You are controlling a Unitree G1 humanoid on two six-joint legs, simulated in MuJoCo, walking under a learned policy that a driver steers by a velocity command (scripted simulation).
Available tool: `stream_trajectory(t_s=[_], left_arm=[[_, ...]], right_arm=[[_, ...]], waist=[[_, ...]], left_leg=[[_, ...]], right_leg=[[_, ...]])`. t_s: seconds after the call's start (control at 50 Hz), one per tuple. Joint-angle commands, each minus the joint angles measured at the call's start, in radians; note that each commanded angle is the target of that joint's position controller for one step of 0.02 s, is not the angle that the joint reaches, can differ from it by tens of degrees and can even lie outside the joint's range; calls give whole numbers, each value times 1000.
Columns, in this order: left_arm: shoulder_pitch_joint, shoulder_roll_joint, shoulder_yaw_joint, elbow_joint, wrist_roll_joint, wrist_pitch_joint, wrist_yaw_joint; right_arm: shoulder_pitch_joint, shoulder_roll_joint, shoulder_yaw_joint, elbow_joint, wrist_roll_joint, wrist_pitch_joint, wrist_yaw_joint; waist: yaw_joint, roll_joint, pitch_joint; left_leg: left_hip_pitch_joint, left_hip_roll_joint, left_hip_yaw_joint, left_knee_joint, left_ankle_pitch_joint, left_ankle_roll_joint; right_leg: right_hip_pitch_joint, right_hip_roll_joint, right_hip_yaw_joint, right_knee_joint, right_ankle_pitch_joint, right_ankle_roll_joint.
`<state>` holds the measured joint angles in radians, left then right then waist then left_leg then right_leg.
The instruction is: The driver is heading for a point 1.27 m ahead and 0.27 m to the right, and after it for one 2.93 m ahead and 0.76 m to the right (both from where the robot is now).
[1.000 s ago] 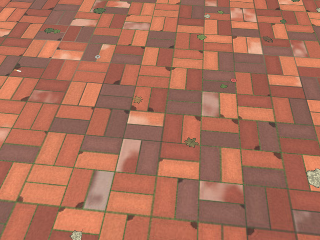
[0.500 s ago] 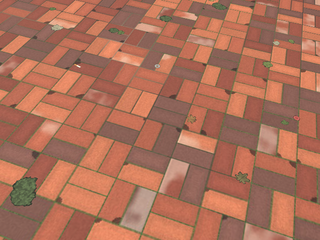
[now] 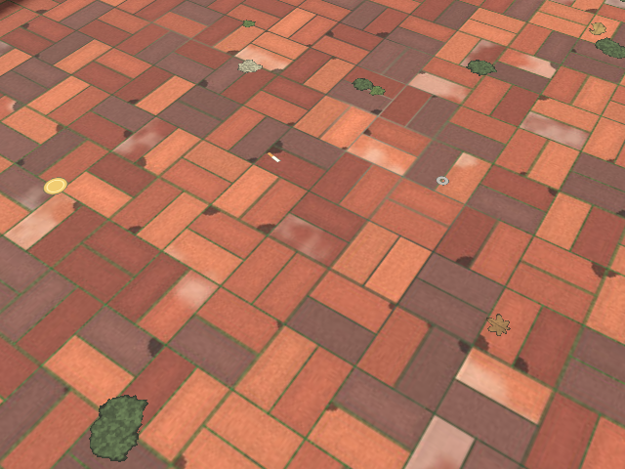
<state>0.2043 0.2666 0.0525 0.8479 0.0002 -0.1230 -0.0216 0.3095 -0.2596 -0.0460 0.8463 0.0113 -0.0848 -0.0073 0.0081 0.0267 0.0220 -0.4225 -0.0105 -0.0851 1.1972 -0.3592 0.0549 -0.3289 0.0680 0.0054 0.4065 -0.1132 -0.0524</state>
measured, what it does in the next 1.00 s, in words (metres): walks ahead, turning right: left foot, then right foot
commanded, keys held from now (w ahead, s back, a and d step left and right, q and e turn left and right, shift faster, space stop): w+e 0.80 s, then w+q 0.20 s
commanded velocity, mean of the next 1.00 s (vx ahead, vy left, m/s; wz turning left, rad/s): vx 0.50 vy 0.00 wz -0.37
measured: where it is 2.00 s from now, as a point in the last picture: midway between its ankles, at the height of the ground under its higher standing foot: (428, 262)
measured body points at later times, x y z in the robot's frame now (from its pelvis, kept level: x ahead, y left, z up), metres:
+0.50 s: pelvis +0.25 +0.04 +0.01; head +0.27 +0.05 +0.46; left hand +0.43 +0.29 -0.11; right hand +0.27 -0.25 -0.10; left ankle +0.27 +0.14 -0.74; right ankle +0.24 -0.12 -0.65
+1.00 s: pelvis +0.48 -0.11 +0.00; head +0.50 -0.13 +0.45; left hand +0.71 +0.06 -0.10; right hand +0.44 -0.40 -0.12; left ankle +0.54 +0.05 -0.64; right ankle +0.47 -0.18 -0.74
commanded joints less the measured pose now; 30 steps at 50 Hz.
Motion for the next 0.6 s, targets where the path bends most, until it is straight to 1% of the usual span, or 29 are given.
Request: stream_trajectory(t_s=[0.02,0.04,0.08,0.1,0.14,0.18,0.2,0.24,0.26,0.28,0.3,0.32,0.34,0.36,0.38,0.4,0.42,0.44,0.46,0.5,0.54,0.6], left_arm=[[17,70,7,-42,0,-4,-6],[35,84,10,-35,-7,-3,-3],[60,131,23,-31,-17,2,9],[68,146,28,-32,-19,7,14],[106,169,34,-25,-25,15,19],[151,169,33,-16,-32,23,20],[164,166,32,-14,-35,27,21],[170,166,31,-18,-35,37,26],[168,153,28,-23,-31,42,28],[161,122,19,-31,-26,45,30],[139,53,-4,-57,-14,41,28],[234,-16,-25,-98,-26,22,27],[241,76,-6,-93,-49,20,30],[179,132,12,-92,-50,27,31],[155,123,15,-90,-42,37,32],[138,109,18,-94,-32,46,30],[128,93,20,-103,-29,56,26],[117,74,18,-111,-28,64,21],[110,60,16,-120,-27,70,16],[78,49,15,-145,-24,76,12],[28,40,12,-173,-24,76,6],[-70,29,5,-212,-21,73,-14]], right_arm=[[9,-42,-10,-85,-15,-24,-1],[-3,-30,-4,-94,-18,-24,-2],[-91,-17,10,-128,-27,-28,-4],[-131,-15,15,-137,-24,-31,-2],[-203,-32,16,-154,-13,-35,4],[-254,-58,12,-173,-2,-38,7],[-270,-73,7,-183,1,-41,8],[-263,-101,-6,-190,4,-47,9],[-221,-113,-14,-179,4,-48,6],[-136,-134,-27,-161,0,-51,1],[23,-195,-47,-141,-14,-52,-8],[103,-288,-70,-124,-26,-34,-7],[105,-223,-62,-115,-19,-32,1],[62,-150,-43,-126,-11,-37,4],[-4,-115,-31,-133,-11,-37,8],[-58,-85,-22,-135,-13,-36,12],[-85,-76,-20,-130,-18,-36,13],[-91,-78,-23,-123,-20,-39,15],[-84,-83,-28,-114,-21,-43,15],[-61,-104,-38,-93,-21,-48,11],[-44,-123,-45,-75,-21,-44,6],[-37,-150,-50,-62,-16,-36,-1]], waist=[[-28,-88,-49],[-30,-93,-39],[-12,-90,-18],[-2,-93,-15],[23,-106,-15],[39,-113,-18],[38,-116,-18],[13,-120,-24],[-13,-120,-35],[-57,-116,-64],[-130,-11,-165],[-96,290,-269],[-96,261,-231],[-98,151,-128],[-71,92,-81],[-46,83,-42],[-25,99,-16],[-19,99,-8],[-15,87,-10],[-15,53,-9],[-24,36,-1],[-51,35,19]], left_leg=[[-177,103,-9,-80,49,-6],[-170,104,9,-154,47,-18],[-135,94,36,-330,120,-42],[-95,82,43,-415,184,-50],[-28,49,51,-529,299,-69],[12,30,39,-599,349,-75],[33,26,30,-634,346,-73],[109,21,26,-697,316,-59],[179,22,32,-725,285,-47],[299,49,24,-753,249,-25],[506,215,-132,-781,162,35],[734,442,-503,-867,26,173],[695,462,-658,-921,-158,205],[601,420,-531,-929,-136,170],[507,365,-394,-944,-19,140],[434,320,-290,-970,80,125],[373,292,-205,-997,156,113],[335,272,-141,-1019,227,109],[327,263,-90,-1029,299,115],[337,269,-19,-1037,414,128],[355,274,39,-1043,463,131],[358,262,133,-1046,456,112]], right_leg=[[152,-249,353,-238,33,-212],[124,-242,321,-249,64,-220],[63,-231,274,-265,73,-220],[35,-216,251,-263,59,-207],[11,-206,239,-247,45,-187],[32,-218,268,-218,11,-171],[49,-225,291,-197,-22,-159],[67,-227,335,-140,-95,-130],[57,-207,341,-90,-119,-110],[13,-164,327,4,-128,-82],[-105,-89,238,287,-203,-36],[-379,6,104,578,-446,-2],[-510,-57,129,764,-445,5],[-537,-93,149,831,-354,2],[-505,-121,135,830,-272,11],[-480,-143,130,797,-215,20],[-444,-168,123,771,-178,26],[-415,-175,107,764,-145,32],[-411,-176,99,759,-114,37],[-435,-179,103,712,-56,47],[-454,-178,102,610,16,52],[-409,-171,55,432,147,41]])
Velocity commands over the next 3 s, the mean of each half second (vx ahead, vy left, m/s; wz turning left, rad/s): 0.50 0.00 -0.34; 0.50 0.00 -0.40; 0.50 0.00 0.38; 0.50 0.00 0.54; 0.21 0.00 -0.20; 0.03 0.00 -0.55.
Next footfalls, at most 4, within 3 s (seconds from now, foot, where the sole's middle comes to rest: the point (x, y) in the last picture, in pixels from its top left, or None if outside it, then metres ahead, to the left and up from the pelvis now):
0.30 left None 0.31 0.14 -0.77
0.82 right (428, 453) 0.51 -0.20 -0.77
1.40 left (385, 302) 0.88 -0.14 -0.77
1.86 right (465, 230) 1.11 -0.37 -0.77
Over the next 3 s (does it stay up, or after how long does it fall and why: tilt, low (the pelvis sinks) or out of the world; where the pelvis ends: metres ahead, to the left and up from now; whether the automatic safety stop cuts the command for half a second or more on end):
stays up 1.17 -0.28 0.01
